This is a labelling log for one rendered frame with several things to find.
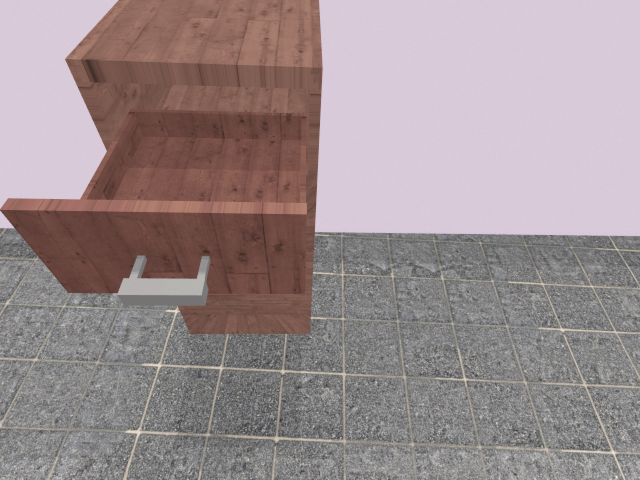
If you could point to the cabinet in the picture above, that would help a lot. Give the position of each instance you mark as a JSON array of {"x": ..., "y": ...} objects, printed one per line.
[{"x": 213, "y": 55}]

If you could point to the handle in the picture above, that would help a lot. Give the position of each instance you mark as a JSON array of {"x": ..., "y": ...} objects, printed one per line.
[{"x": 137, "y": 291}]

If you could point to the drawer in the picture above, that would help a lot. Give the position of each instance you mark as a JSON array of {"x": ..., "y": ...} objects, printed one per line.
[{"x": 176, "y": 185}]

